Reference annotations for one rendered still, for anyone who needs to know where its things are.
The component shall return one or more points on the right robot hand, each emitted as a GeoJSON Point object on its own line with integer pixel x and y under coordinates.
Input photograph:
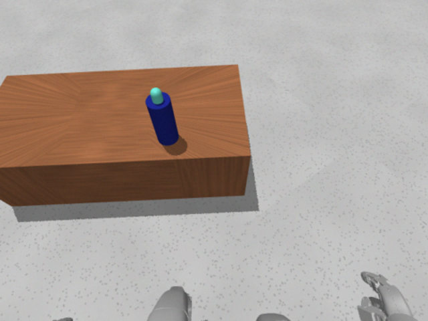
{"type": "Point", "coordinates": [390, 300]}

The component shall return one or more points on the bottle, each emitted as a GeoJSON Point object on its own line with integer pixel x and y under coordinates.
{"type": "Point", "coordinates": [162, 116]}

